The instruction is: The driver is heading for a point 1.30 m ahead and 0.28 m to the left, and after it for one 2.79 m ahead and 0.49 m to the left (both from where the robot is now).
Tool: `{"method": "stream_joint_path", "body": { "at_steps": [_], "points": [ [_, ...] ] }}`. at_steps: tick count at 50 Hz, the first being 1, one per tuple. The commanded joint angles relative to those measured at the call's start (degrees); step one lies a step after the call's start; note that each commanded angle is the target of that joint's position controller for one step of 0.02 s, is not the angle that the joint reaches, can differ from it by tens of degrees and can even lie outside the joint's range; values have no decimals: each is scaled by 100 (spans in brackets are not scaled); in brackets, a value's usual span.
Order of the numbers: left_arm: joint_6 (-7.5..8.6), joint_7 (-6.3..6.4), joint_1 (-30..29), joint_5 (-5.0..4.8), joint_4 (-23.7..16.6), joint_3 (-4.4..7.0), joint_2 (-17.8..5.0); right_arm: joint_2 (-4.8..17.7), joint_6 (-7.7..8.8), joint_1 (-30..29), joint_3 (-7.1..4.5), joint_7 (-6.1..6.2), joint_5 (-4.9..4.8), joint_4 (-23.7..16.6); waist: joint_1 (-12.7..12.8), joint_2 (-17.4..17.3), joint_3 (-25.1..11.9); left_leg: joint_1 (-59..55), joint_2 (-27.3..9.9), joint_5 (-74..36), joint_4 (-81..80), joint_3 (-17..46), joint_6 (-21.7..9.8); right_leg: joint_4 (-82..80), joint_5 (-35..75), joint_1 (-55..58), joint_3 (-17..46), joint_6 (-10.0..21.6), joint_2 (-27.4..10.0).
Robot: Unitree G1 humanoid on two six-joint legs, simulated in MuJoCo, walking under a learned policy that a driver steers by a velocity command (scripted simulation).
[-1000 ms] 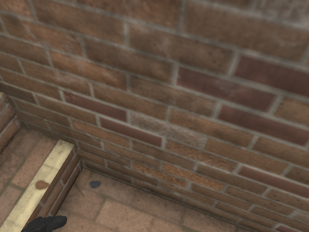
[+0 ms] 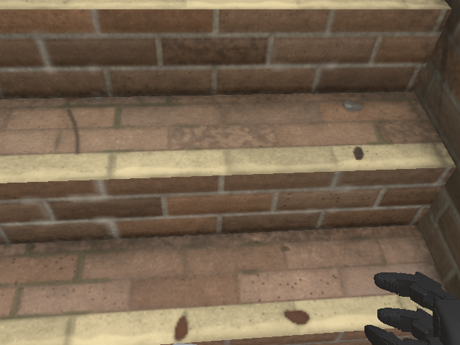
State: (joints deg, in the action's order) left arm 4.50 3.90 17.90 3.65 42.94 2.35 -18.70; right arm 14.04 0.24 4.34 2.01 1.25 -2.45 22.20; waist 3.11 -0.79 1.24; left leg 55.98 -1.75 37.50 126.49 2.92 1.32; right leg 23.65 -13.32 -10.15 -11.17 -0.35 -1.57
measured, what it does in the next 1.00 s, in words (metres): climbs: left foot 0.20 m higher, then right foot 0.21 m higher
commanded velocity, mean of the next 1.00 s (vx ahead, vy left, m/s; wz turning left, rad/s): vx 1.00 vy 0.00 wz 0.16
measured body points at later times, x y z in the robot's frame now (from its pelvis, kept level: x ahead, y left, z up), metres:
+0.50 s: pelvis +0.26 +0.13 +0.23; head +0.26 +0.18 +0.67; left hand +0.52 +0.32 +0.27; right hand +0.28 -0.09 +0.10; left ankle +0.17 +0.18 -0.53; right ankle +0.43 +0.08 -0.20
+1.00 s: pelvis +0.54 +0.26 +0.47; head +0.55 +0.25 +0.92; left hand +0.48 +0.46 +0.32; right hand +0.84 +0.20 +0.51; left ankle +0.61 +0.41 -0.13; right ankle +0.44 +0.14 -0.23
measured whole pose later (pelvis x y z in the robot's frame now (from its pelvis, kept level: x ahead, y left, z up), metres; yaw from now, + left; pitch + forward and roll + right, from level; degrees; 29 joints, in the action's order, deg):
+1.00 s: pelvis +0.54 +0.26 +0.47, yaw +4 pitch +6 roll +4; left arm 6.1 -1.4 27.6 0.3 57.5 -0.6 -7.4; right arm 0.0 9.6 -7.2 11.8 -0.3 3.4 25.3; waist 0.2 3.5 -6.0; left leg 52.9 -5.6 32.3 77.3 -6.9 -2.1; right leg 45.7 4.3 -18.7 14.7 9.0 4.6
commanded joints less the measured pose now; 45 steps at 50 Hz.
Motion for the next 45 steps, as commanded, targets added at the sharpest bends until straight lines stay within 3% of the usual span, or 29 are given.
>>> {"method": "stream_joint_path", "body": {
  "at_steps": [1, 2, 4, 5, 6, 7, 8, 9, 10, 11, 13, 15, 17, 20, 23, 25, 27, 28, 29, 30, 31, 32, 33, 34, 36, 38, 42, 44, 45],
  "points": [
    [-78, -94, 485, -12, 349, -83, -181, -585, 69, -1156, 404, 29, -109, -1117, -130, -45, 522, 3354, -446, 580, 1320, 583, -18, -1545, -450, 1310, 1462, 902, -2275],
    [-165, -114, 81, -34, 412, -124, -254, -749, 53, -1120, 525, -27, -46, -1336, -540, -57, 422, 2769, -564, 274, 803, 503, -87, -1724, -324, 349, 932, 790, -2031],
    [-168, -100, -764, -132, 287, -120, -559, -305, -7, -1193, 469, -75, 132, -1363, -928, -220, 260, -94, -545, -1590, -2441, -419, 14, -2373, 29, -1941, -327, 730, -1133],
    [-95, -188, -489, -82, 527, -47, -1196, -423, 33, -1007, 505, -56, 165, -1281, -1085, 471, -550, -2492, 44, -1332, -3073, -1042, -312, -2938, 3151, -2482, -501, 1156, -1197],
    [29, -240, -221, -50, 556, 66, -1653, 113, 99, -611, 184, -59, 136, -941, -1162, 671, -1238, -3619, 573, -1003, -3186, -1363, -408, -1893, 8095, -1731, -653, 1330, -1254],
    [45, -365, -708, -15, 438, 312, -2478, 724, 38, 925, -177, -9, 294, -498, -2046, 1287, -2538, -4103, 840, -369, -3279, -1256, -475, -477, 12259, -250, -441, 1424, -1726],
    [-133, -399, -1280, -340, 57, 460, -2524, 1384, 93, 1789, -506, -121, 344, -128, -2386, 1338, -3125, -4068, 1022, -445, -4882, -1057, -541, 1144, 12898, 1155, -197, 1287, -1637],
    [-202, -414, -1240, -529, -158, 409, -2080, 1687, 62, 2125, -630, -259, 345, 131, -2245, 895, -2873, -4407, 1235, -648, -7180, -131, -816, 2823, 10049, 1021, 206, 1212, -1595],
    [-66, -481, -872, -117, -806, 125, -579, 2362, -2, 1712, -793, -228, 340, 573, -768, -2677, -2537, -6531, 92, -1068, -9170, 3751, -1966, 5741, 1248, -2936, 1017, 632, -77],
    [228, -606, -1664, 34, -989, 54, -350, 1825, -11, 1603, -642, -15, 507, 521, -1172, -2460, -3167, -6220, -628, 466, -10604, 6236, -2132, 8818, 527, -4118, 2466, 803, 542],
    [425, -655, -2484, 130, -1742, -361, 964, 605, 122, 2582, -234, -214, 378, 1548, -870, -852, -886, -4615, -165, 442, -10363, 4920, -1189, 10369, 400, -5628, 2094, 1027, 475],
    [465, -755, -1868, 98, -1891, -834, 1672, 58, 115, 2075, -122, -336, 341, 2035, 20, -304, -54, -3740, 208, -1545, -9811, 3228, -1008, 11273, 205, -6242, 1787, 824, 341],
    [460, -827, -1193, -1, -1739, -854, 1357, -78, 173, 1337, -122, -350, 278, 2039, 512, -162, 24, -3280, 358, -2372, -10074, 2383, -928, 10406, 457, -5928, 1459, 650, 157],
    [298, -768, -2293, -155, -2072, -999, 1536, -207, 304, 1601, -20, -280, 405, 2581, 147, -234, 295, -2954, 42, -2281, -10780, 2130, -1257, 11614, -379, -6740, 773, 495, 241],
    [246, -554, -3561, -272, -2826, -1214, 1587, 120, 223, 1908, -45, -70, 132, 2927, -106, -141, 304, -2183, -324, -2662, -12157, 1796, -1165, 9016, 401, -5927, 276, 351, -120],
    [270, -469, -3177, -264, -2747, -1065, 1221, 344, 206, 1977, -47, 80, 86, 3113, 197, -448, -757, -1922, -273, -6668, -12644, 673, -1217, 6696, 626, -2512, -416, 538, 86],
    [183, -427, -2191, -345, -2161, -549, 436, 1362, 333, 2171, -313, 157, 351, 3322, 729, -1085, -2386, -4241, -853, -14311, -11387, 199, -1508, 6733, -879, -1353, -742, 406, 703],
    [114, -455, -1124, -482, -1839, -377, -77, 1951, 340, 1966, -534, 200, 437, 3284, 1024, -1540, -2538, -5765, -1348, -15876, -10195, 350, -1761, 5461, -2488, -1637, -69, 458, 726],
    [60, -527, -532, -634, -1435, -268, -390, 1976, 328, 1666, -590, 183, 496, 3119, 1046, -1210, -2587, -6394, -1623, -16546, -9233, 297, -1963, 4381, -2753, -1395, 366, 564, 833],
    [-30, -627, 319, -556, -823, -158, -655, 1644, 329, 1061, -509, 207, 591, 2740, 1151, -231, -2356, -5792, -1620, -15405, -7955, 355, -2026, 3088, -2131, -582, 1401, 814, 758],
    [-129, -626, 1111, -42, -164, -117, -868, 854, 521, 147, -361, 90, 720, 2066, 1127, 2338, -1834, -3314, -483, -10219, -5132, 504, -1569, 1411, -1596, 487, 3828, 1561, 184],
    [-316, -334, 797, 419, 96, -322, 102, 128, 683, -893, -232, -249, 797, 1366, 765, 3463, -1180, -646, 1313, -3534, -1131, 919, -785, -967, -1796, 389, 7418, 2540, -841],
    [-231, -370, 248, 320, 229, -638, 1209, -511, 949, -887, 4, -668, 683, 806, 29, 1626, -219, 1057, 1203, -2779, 809, 1435, -1027, -523, -2858, -165, 7149, 2230, -1012],
    [-168, -434, 231, 195, 441, -722, 1604, -973, 1028, -895, 243, -877, 591, 539, -345, 582, 266, 1615, 1011, -2343, 1369, 1279, -1101, 88, -2234, -752, 5985, 1956, -781],
    [-118, -591, -270, -107, 696, -701, 1670, -1142, 930, -49, 471, -893, 593, 660, -1185, -750, 499, 1772, 488, -2510, 1331, 727, -1146, 286, -696, -1541, 3804, 1457, -232],
    [-159, -640, -643, -224, 723, -603, 1159, -991, 862, 100, 620, -723, 444, 498, -1519, -624, 525, 1314, 136, -2323, 1032, 331, -905, -561, -591, -2703, 3272, 1415, -170],
    [75, -500, 328, -506, 943, -454, 589, -1024, 890, -1870, 903, -337, 606, -361, -719, -402, 714, 1746, -414, -2188, -109, -485, -517, -1288, -870, -2858, 3511, 1572, -193],
    [-89, -376, 1379, -630, 1107, -328, 299, -1311, 988, -3073, 1136, -281, 631, -953, -117, -613, 50, 197, -518, -2495, -3057, -1042, -405, -1911, -92, -2832, 3415, 1600, -287],
    [-87, -231, 1718, -773, 1171, -215, 53, -1413, 1052, -3375, 1221, -221, 628, -1170, -90, -293, -789, -2539, -204, -1297, -4757, -1590, -381, -2491, 2363, -3550, 2978, 1551, -268]
  ]
}}
Velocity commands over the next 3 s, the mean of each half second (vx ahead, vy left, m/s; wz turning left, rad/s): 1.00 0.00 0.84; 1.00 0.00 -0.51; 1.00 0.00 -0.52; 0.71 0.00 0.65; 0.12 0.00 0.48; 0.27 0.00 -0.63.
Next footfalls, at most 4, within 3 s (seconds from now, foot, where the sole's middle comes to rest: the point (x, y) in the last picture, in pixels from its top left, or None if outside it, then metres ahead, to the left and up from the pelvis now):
0.18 left None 0.21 0.19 -0.57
0.60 right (184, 290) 0.46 0.13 -0.36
0.96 left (45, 141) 0.65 0.43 -0.16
1.38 right None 0.93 0.10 0.05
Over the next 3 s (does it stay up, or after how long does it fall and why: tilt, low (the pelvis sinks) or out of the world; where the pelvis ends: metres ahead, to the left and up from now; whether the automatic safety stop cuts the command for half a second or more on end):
stays up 1.25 0.28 1.11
